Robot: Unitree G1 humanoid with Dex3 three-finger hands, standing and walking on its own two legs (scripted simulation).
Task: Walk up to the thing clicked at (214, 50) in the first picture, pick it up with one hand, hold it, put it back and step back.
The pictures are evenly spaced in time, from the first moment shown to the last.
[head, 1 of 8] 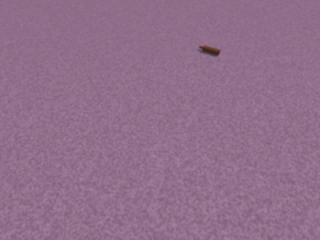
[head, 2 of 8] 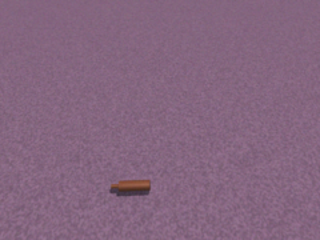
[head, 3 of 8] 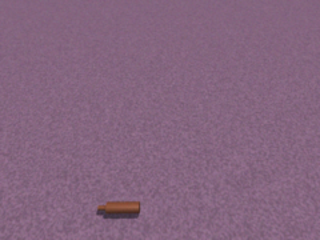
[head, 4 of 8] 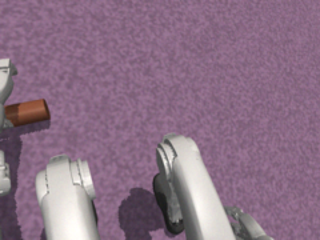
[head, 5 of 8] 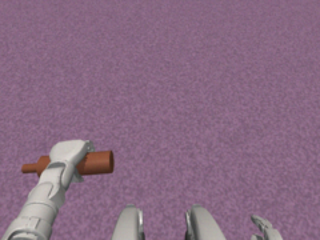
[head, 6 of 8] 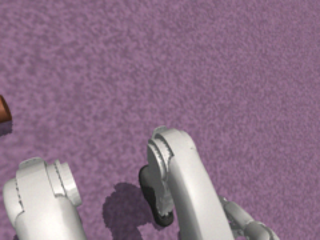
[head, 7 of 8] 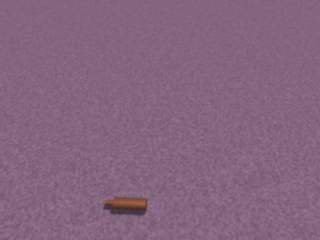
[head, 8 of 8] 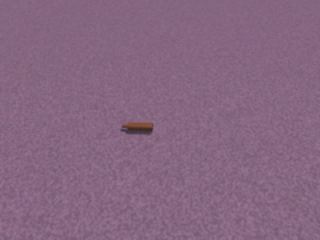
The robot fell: no
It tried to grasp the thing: yes
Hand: left
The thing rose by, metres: 0.69
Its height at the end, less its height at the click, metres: +0.00
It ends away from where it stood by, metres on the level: 0.01
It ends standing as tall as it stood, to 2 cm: yes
